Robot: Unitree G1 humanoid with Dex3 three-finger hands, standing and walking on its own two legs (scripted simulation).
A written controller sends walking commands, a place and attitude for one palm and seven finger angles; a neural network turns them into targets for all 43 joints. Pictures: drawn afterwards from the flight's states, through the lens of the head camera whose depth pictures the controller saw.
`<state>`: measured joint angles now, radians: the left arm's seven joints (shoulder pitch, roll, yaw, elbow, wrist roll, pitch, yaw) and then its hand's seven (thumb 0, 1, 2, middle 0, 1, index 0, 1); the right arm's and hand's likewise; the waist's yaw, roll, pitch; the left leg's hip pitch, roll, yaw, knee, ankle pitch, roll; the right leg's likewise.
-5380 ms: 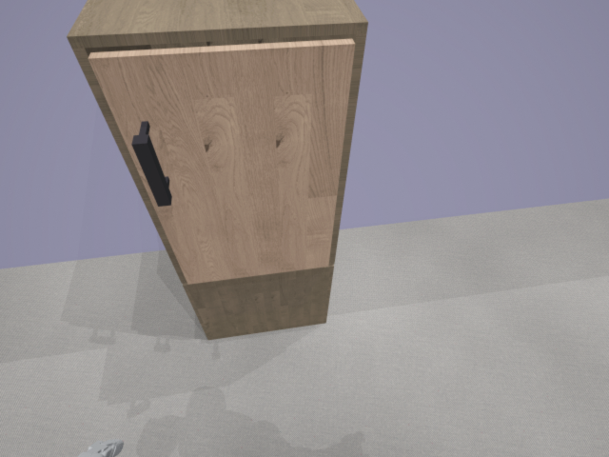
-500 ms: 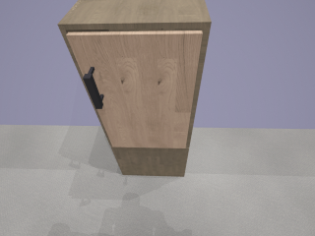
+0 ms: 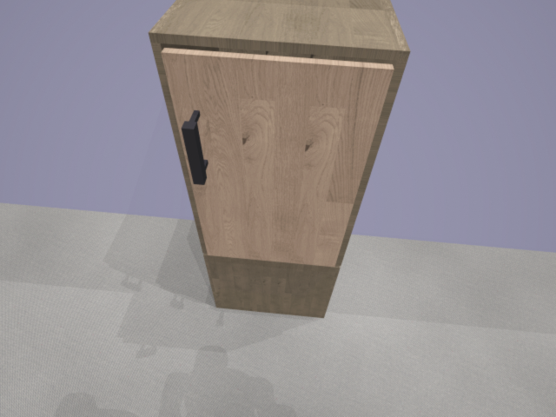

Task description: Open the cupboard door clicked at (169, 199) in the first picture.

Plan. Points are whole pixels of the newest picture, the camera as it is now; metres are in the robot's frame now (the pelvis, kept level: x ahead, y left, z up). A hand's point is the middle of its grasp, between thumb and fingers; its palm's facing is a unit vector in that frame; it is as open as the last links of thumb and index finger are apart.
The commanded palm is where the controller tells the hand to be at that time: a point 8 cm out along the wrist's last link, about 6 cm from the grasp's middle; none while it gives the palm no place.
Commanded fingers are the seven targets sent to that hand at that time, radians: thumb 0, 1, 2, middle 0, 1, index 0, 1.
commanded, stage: come to a stop and stand still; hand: left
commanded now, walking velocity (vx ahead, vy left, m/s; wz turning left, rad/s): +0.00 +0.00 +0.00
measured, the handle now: (197, 148) +0.56 +0.21 +0.06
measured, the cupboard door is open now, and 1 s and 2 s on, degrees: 0 0 0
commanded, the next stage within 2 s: look again from close up in 0.44 s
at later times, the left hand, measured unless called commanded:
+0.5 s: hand out of the picture +0.02 +0.16 -0.17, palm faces +0.03 -0.98 -0.18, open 7.3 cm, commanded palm none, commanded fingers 0.00 0.90 0.90 -0.20 -0.30 -0.20 -0.30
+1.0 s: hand out of the picture +0.05 +0.19 -0.17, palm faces +0.00 -0.97 -0.23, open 7.4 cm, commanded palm none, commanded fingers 0.00 0.90 0.90 -0.20 -0.30 -0.20 -0.30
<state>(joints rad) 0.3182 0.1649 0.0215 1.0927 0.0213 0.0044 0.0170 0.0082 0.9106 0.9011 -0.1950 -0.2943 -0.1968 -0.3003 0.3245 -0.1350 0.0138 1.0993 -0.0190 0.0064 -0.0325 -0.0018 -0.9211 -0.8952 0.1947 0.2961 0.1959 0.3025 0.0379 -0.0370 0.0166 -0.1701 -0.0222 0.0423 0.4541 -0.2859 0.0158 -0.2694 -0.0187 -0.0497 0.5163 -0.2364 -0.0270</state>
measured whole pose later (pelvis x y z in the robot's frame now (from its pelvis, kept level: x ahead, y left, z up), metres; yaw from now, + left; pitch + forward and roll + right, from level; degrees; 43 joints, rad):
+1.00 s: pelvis +0.03 +0.01 +0.00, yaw -1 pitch -1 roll +0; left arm 0.25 0.15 0.00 1.10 0.01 -0.02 0.04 0.01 0.91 0.90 -0.20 -0.29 -0.20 -0.30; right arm 0.30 -0.15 0.03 1.10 -0.02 -0.02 -0.03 0.01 -0.92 -0.90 0.19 0.30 0.20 0.30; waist 0.00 0.03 0.04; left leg -0.10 -0.02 0.06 0.44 -0.33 0.03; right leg -0.21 -0.01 -0.03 0.51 -0.28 -0.01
